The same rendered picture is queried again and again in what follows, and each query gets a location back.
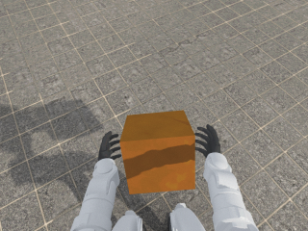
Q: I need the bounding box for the robot right thigh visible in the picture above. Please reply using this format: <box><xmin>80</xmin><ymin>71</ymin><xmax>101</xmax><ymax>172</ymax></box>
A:
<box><xmin>169</xmin><ymin>207</ymin><xmax>206</xmax><ymax>231</ymax></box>

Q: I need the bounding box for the carton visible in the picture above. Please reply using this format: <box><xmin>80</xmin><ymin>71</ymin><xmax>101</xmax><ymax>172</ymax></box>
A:
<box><xmin>119</xmin><ymin>110</ymin><xmax>195</xmax><ymax>194</ymax></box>

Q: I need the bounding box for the robot right forearm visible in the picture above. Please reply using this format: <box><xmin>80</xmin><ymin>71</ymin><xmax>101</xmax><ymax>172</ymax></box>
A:
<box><xmin>203</xmin><ymin>152</ymin><xmax>259</xmax><ymax>231</ymax></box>

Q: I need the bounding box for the right robot hand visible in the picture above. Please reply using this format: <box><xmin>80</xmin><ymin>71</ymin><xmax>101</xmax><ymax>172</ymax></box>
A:
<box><xmin>194</xmin><ymin>124</ymin><xmax>221</xmax><ymax>158</ymax></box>

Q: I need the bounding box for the robot left shin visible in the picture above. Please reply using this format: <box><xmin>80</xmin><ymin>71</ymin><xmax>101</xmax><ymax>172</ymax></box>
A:
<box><xmin>125</xmin><ymin>210</ymin><xmax>137</xmax><ymax>217</ymax></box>

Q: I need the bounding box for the robot left forearm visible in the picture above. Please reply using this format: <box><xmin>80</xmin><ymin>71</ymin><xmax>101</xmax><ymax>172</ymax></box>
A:
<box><xmin>70</xmin><ymin>158</ymin><xmax>120</xmax><ymax>231</ymax></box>

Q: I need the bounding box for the left robot hand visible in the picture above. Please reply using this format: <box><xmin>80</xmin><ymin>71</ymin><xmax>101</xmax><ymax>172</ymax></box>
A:
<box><xmin>98</xmin><ymin>131</ymin><xmax>122</xmax><ymax>161</ymax></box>

